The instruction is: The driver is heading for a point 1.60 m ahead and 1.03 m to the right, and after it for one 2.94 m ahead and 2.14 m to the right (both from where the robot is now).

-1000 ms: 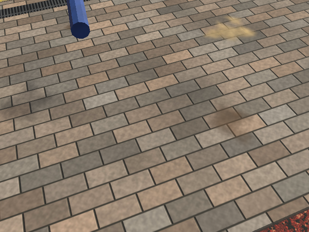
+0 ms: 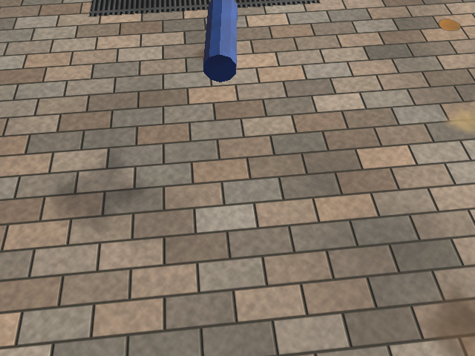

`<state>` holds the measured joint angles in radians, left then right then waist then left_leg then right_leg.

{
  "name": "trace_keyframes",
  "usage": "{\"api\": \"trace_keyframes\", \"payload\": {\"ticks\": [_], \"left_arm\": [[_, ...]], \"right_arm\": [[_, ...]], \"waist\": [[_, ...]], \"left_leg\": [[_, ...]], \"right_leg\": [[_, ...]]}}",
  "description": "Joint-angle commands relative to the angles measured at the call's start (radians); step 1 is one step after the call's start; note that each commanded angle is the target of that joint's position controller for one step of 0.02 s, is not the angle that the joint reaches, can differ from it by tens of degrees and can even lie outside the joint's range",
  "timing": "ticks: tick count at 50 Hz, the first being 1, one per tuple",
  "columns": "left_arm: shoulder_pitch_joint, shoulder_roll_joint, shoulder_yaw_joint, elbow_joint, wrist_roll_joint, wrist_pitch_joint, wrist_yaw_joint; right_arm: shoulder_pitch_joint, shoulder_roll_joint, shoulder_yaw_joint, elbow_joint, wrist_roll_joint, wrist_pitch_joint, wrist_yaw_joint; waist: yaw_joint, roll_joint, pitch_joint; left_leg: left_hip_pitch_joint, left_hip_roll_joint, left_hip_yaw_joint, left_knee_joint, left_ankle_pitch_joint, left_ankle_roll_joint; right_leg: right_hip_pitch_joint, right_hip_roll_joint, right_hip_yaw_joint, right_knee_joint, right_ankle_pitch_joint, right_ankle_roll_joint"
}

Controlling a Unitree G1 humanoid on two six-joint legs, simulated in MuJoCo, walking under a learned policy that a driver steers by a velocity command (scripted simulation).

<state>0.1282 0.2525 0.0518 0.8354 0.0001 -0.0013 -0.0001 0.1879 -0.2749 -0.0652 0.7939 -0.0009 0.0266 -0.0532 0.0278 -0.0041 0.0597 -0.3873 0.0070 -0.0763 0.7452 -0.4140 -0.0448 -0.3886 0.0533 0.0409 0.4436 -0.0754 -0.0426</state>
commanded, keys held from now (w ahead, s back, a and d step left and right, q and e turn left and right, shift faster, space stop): e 0.80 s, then w+e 0.20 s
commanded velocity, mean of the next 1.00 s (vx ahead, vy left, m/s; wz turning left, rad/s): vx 0.05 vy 0.00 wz -0.53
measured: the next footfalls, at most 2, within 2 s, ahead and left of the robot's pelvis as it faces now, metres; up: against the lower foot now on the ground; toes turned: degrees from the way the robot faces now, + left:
left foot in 0.08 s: +0.07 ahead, +0.14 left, +0.00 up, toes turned -6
right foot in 0.48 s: +0.03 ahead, -0.12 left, +0.00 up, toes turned -20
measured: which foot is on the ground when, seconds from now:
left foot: up 0.00-0.06, down 0.08-0.48, up 0.50-0.92, down 0.94-1.00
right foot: down 0.00-0.10, up 0.12-0.46, down 0.48-0.94, up 0.96-1.00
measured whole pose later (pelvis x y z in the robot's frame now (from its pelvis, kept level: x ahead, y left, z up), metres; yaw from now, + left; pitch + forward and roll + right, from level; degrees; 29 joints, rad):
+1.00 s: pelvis +0.06 -0.01 +0.00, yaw -35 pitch +2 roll +0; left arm 0.19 0.31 0.07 0.68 -0.02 0.03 0.02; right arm 0.21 -0.28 -0.08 0.73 -0.01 -0.06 -0.01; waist 0.00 -0.04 -0.02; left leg -0.27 -0.02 -0.03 0.51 -0.28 0.02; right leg -0.41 0.11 0.16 0.80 -0.46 -0.04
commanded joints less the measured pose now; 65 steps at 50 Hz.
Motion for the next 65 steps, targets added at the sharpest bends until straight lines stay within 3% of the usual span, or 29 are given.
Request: {"api": "trace_keyframes", "payload": {"ticks": [1,4,5,6,7,8,11,17,21,23,24,25,26,27,28,29,30,33,40,43,46,47,48,49,50,51,54,61,65], "left_arm": [[-0.060,0.185,0.053,-0.081,-0.012,0.005,0.022],[-0.057,0.162,0.049,-0.091,-0.027,0.023,0.034],[-0.063,0.116,0.038,-0.111,-0.024,0.021,0.032],[-0.074,0.100,0.036,-0.141,-0.022,0.013,0.028],[-0.041,0.165,0.060,-0.122,-0.012,0.005,0.023],[0.015,0.188,0.075,-0.093,-0.022,0.010,0.019],[0.057,0.143,0.070,-0.067,-0.016,0.041,0.027],[-0.065,0.097,0.037,-0.170,-0.025,0.047,-0.009],[-0.042,0.132,0.050,-0.189,-0.025,0.058,-0.027],[0.023,0.134,0.059,-0.173,-0.023,0.062,-0.031],[0.069,0.166,0.075,-0.161,-0.020,0.062,-0.021],[0.120,0.284,0.106,-0.168,-0.018,0.059,-0.001],[0.125,0.346,0.109,-0.187,0.014,0.042,-0.005],[0.137,0.288,0.095,-0.187,0.023,0.019,-0.014],[0.086,0.261,0.084,-0.186,0.017,0.004,-0.010],[0.028,0.238,0.080,-0.190,0.000,0.000,-0.002],[-0.011,0.211,0.070,-0.197,-0.016,0.003,0.005],[-0.014,0.205,0.063,-0.205,-0.008,0.013,0.022],[0.005,0.237,0.074,-0.215,-0.010,0.026,0.030],[0.011,0.230,0.069,-0.220,-0.020,0.028,0.021],[-0.009,0.201,0.054,-0.225,-0.025,0.028,0.024],[0.001,0.149,0.038,-0.232,-0.022,0.023,0.026],[0.017,0.091,0.026,-0.259,-0.028,0.011,0.023],[-0.039,0.162,0.041,-0.294,-0.025,-0.007,0.021],[-0.030,0.214,0.059,-0.279,-0.025,-0.011,0.017],[0.008,0.211,0.063,-0.250,-0.020,-0.009,0.014],[0.015,0.140,0.048,-0.233,-0.016,-0.025,-0.002],[-0.120,0.068,0.012,-0.275,-0.015,-0.057,-0.030],[-0.128,0.101,0.019,-0.287,-0.030,-0.064,-0.045]], "right_arm": [[0.090,-0.077,-0.024,-0.026,0.000,-0.019,-0.001],[0.144,-0.102,-0.035,-0.014,-0.007,-0.035,0.008],[0.176,-0.183,-0.054,-0.018,-0.028,-0.033,0.001],[0.123,-0.236,-0.069,-0.031,-0.046,-0.030,0.002],[0.051,-0.184,-0.052,-0.072,-0.065,-0.040,-0.003],[-0.021,-0.145,-0.040,-0.093,-0.053,-0.048,-0.009],[-0.057,-0.122,-0.030,-0.103,-0.011,-0.053,-0.009],[0.007,-0.181,-0.053,-0.081,-0.011,-0.025,-0.013],[-0.009,-0.210,-0.066,-0.077,0.010,-0.026,0.006],[-0.031,-0.201,-0.066,-0.069,0.030,-0.029,0.012],[0.027,-0.169,-0.059,-0.043,0.025,-0.034,0.019],[0.032,-0.117,-0.044,-0.063,-0.017,-0.038,0.025],[-0.048,-0.085,-0.029,-0.129,-0.034,-0.043,0.021],[-0.107,-0.136,-0.043,-0.130,-0.017,-0.040,0.017],[-0.112,-0.142,-0.047,-0.130,0.002,-0.036,0.014],[-0.091,-0.142,-0.051,-0.108,-0.001,-0.032,0.003],[-0.083,-0.158,-0.057,-0.104,-0.011,-0.026,-0.007],[-0.034,-0.133,-0.056,-0.099,-0.009,-0.031,-0.003],[-0.084,-0.111,-0.039,-0.131,0.000,-0.046,0.015],[-0.078,-0.124,-0.043,-0.141,0.015,-0.063,0.032],[0.011,-0.120,-0.051,-0.120,0.026,-0.089,0.041],[0.091,-0.167,-0.063,-0.107,0.013,-0.094,0.034],[0.161,-0.249,-0.077,-0.092,-0.015,-0.092,0.032],[0.143,-0.255,-0.081,-0.093,-0.037,-0.105,0.045],[0.080,-0.195,-0.065,-0.114,-0.023,-0.111,0.039],[0.050,-0.155,-0.052,-0.122,-0.007,-0.111,0.032],[0.098,-0.128,-0.036,-0.103,-0.005,-0.117,0.026],[0.160,-0.180,-0.046,-0.069,0.016,-0.115,0.040],[0.202,-0.210,-0.053,-0.040,0.036,-0.102,0.051]], "waist": [[-0.037,-0.140,-0.154],[-0.079,-0.106,-0.141],[-0.080,0.045,-0.133],[-0.058,0.297,-0.085],[-0.045,0.247,-0.096],[-0.004,0.172,-0.106],[-0.003,0.116,-0.093],[-0.076,0.176,-0.114],[-0.067,0.194,-0.115],[-0.022,0.173,-0.119],[-0.013,0.099,-0.142],[-0.019,-0.146,-0.178],[0.006,-0.299,-0.212],[0.056,-0.148,-0.246],[0.022,-0.130,-0.191],[-0.007,-0.085,-0.156],[-0.023,-0.092,-0.134],[-0.046,-0.116,-0.163],[-0.010,-0.149,-0.135],[-0.004,-0.165,-0.133],[-0.073,-0.140,-0.101],[-0.096,-0.046,-0.140],[-0.081,0.185,-0.152],[-0.083,0.235,-0.054],[-0.060,0.187,-0.002],[-0.045,0.165,0.003],[-0.065,0.137,0.007],[-0.110,0.141,0.015],[-0.099,0.156,0.028]], "left_leg": [[0.098,-0.028,0.029,-0.092,0.084,0.013],[0.261,0.005,0.025,-0.320,0.192,0.067],[0.324,0.181,-0.142,-0.408,0.135,0.140],[0.227,0.358,-0.361,-0.506,0.233,0.265],[0.194,0.395,-0.362,-0.495,0.379,0.311],[0.204,0.349,-0.264,-0.458,0.479,0.276],[0.271,0.270,-0.082,-0.403,0.615,0.221],[0.339,0.290,0.024,-0.393,0.627,0.248],[0.311,0.319,0.054,-0.351,0.634,0.234],[0.266,0.301,0.101,-0.260,0.588,0.177],[0.189,0.261,0.160,-0.152,0.484,0.109],[-0.062,0.160,0.244,0.130,0.145,0.008],[-0.290,0.012,0.155,0.353,-0.309,-0.046],[-0.299,0.032,0.031,0.477,-0.289,-0.040],[-0.309,0.045,0.014,0.484,-0.199,-0.023],[-0.309,0.057,0.006,0.442,-0.111,-0.019],[-0.297,0.059,0.000,0.406,-0.050,-0.022],[-0.213,0.019,0.010,0.363,0.051,-0.036],[-0.099,-0.020,-0.011,0.033,0.076,-0.045],[-0.011,-0.039,0.005,-0.086,0.055,-0.017],[0.223,-0.028,0.020,-0.352,0.157,0.038],[0.392,0.117,-0.105,-0.397,0.093,0.090],[0.484,0.315,-0.401,-0.488,-0.150,0.200],[0.382,0.413,-0.600,-0.563,-0.294,0.283],[0.348,0.376,-0.512,-0.567,-0.307,0.269],[0.347,0.314,-0.417,-0.567,-0.255,0.231],[0.327,0.241,-0.227,-0.594,-0.045,0.199],[0.272,0.212,-0.019,-0.611,0.223,0.215],[0.290,0.271,-0.029,-0.579,0.262,0.214]], "right_leg": [[0.076,-0.227,0.311,-0.193,-0.196,-0.157],[-0.034,-0.160,0.285,-0.112,-0.257,-0.085],[-0.163,-0.084,0.191,0.054,-0.332,-0.022],[-0.249,0.055,0.006,0.298,-0.455,0.026],[-0.226,0.009,0.062,0.522,-0.502,0.048],[-0.225,0.006,0.076,0.626,-0.456,0.056],[-0.278,-0.022,0.047,0.730,-0.341,0.112],[-0.170,-0.077,-0.054,0.427,-0.301,0.139],[-0.036,-0.062,-0.118,0.249,-0.278,0.091],[0.097,-0.034,-0.146,0.049,-0.130,0.039],[0.237,-0.033,-0.096,-0.049,0.021,0.001],[0.447,-0.241,0.201,-0.059,0.406,-0.085],[0.462,-0.460,0.500,-0.054,0.619,-0.317],[0.433,-0.437,0.447,-0.078,0.512,-0.344],[0.381,-0.373,0.352,-0.086,0.406,-0.286],[0.335,-0.312,0.295,-0.091,0.289,-0.225],[0.295,-0.288,0.275,-0.099,0.250,-0.197],[0.236,-0.240,0.248,-0.107,0.229,-0.195],[0.184,-0.220,0.353,-0.098,0.012,-0.191],[0.138,-0.201,0.439,-0.129,-0.327,-0.188],[0.015,-0.127,0.456,-0.076,-0.509,-0.131],[-0.116,-0.069,0.380,0.089,-0.580,-0.073],[-0.315,0.077,0.146,0.370,-0.572,-0.015],[-0.443,0.004,0.142,0.526,-0.501,-0.003],[-0.461,-0.040,0.141,0.602,-0.417,0.008],[-0.452,-0.048,0.125,0.634,-0.352,0.027],[-0.428,-0.061,0.091,0.664,-0.192,0.054],[-0.244,-0.097,-0.047,0.283,-0.045,0.077],[-0.119,-0.079,-0.075,0.147,-0.102,0.026]]}}
Velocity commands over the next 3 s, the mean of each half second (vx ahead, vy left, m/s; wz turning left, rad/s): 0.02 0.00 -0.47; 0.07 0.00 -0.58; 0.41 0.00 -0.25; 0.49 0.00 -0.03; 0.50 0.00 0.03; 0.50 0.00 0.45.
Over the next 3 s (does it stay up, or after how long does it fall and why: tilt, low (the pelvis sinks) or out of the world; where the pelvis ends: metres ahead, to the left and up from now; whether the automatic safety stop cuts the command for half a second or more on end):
stays up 0.82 -0.71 -0.02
